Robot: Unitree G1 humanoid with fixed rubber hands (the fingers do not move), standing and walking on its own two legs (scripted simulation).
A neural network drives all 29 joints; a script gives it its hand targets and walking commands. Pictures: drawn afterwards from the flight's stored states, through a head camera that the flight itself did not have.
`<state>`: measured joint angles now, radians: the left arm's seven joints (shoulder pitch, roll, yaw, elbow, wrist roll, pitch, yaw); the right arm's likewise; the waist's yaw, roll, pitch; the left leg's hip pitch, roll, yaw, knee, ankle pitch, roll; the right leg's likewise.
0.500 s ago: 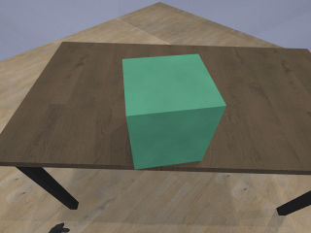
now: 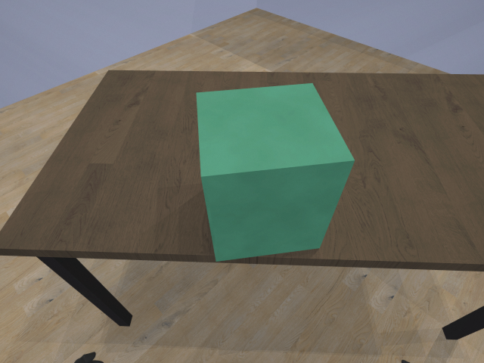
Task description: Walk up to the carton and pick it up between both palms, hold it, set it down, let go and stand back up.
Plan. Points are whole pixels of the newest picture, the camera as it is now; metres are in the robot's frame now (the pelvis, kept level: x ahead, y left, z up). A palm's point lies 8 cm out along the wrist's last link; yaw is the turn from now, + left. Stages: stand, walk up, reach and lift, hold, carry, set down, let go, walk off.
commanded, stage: walk up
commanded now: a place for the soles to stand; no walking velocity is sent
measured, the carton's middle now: (262, 175) +0.45 -0.01 +0.06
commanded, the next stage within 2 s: reach and lift in 0.54 s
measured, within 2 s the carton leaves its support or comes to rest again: neither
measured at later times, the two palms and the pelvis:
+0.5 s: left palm out of the picture +0.10 +0.29 -0.10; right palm out of the picture +0.10 -0.29 -0.09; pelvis +0.00 -0.01 +0.00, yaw +0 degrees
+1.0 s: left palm (114, 342) +0.18 +0.22 -0.04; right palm out of the picture +0.13 -0.31 -0.05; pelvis -0.01 -0.03 +0.01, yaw -1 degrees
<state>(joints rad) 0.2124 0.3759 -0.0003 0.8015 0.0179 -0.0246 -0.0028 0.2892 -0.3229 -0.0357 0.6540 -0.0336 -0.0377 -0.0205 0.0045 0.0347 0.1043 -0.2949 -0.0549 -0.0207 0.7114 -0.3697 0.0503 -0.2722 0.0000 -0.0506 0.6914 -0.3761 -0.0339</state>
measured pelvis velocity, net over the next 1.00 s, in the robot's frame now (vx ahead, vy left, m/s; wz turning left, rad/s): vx -0.01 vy -0.03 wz -0.01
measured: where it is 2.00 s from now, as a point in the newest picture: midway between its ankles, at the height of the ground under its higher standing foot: outside the picture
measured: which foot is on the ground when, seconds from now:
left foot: down 0.00-1.00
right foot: down 0.00-1.00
